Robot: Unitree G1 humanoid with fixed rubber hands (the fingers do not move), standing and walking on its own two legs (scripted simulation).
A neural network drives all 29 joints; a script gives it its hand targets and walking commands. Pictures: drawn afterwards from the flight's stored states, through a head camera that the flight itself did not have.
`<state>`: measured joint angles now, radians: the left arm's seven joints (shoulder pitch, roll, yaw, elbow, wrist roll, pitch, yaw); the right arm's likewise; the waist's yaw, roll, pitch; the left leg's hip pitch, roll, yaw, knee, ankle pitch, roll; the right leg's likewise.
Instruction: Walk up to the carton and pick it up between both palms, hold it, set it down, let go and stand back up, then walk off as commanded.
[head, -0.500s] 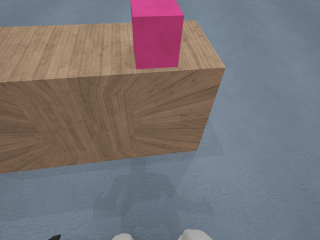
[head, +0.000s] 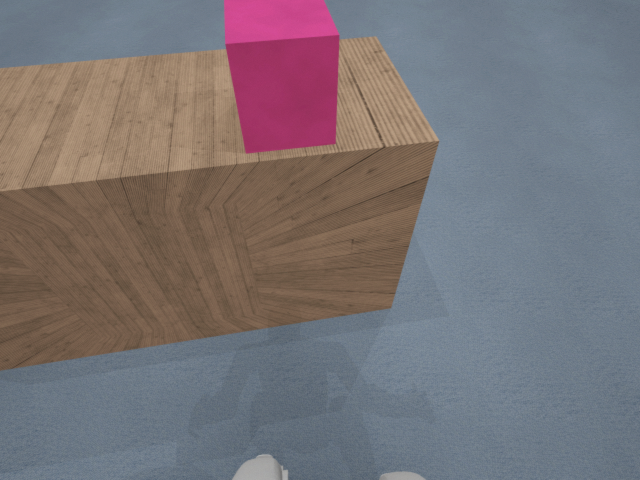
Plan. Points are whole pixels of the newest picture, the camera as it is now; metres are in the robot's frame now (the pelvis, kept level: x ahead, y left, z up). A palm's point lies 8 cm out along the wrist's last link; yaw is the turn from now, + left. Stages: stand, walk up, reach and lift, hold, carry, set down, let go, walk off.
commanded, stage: walk up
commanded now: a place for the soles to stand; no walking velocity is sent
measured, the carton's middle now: (281, 72) +0.82 +0.11 +0.08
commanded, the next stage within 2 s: none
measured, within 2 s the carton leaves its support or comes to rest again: neither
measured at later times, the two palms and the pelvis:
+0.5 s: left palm out of the picture +0.10 +0.26 -0.08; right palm out of the picture +0.12 -0.41 -0.09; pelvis +0.07 -0.07 +0.00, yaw -1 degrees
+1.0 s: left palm (150, 468) +0.15 +0.25 -0.10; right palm out of the picture +0.16 -0.40 -0.09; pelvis +0.10 -0.07 +0.00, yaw +0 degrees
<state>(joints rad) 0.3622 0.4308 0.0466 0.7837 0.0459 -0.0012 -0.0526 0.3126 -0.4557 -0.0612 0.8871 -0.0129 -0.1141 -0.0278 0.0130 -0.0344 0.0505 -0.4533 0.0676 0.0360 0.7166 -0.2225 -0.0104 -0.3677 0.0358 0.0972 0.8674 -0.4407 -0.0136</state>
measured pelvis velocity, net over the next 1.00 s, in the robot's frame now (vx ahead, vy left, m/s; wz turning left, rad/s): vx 0.10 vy -0.07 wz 0.01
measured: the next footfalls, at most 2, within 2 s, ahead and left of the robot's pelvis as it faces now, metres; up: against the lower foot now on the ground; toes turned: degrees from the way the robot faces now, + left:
right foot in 0.26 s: +0.11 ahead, -0.17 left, +0.00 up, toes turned +3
left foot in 0.62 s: +0.20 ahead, +0.07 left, +0.00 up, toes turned +3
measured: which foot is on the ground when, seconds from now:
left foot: down 0.00-0.26, up 0.28-0.60, down 0.62-1.00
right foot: up 0.00-0.24, down 0.26-0.64, up 0.66-0.86, down 0.88-1.00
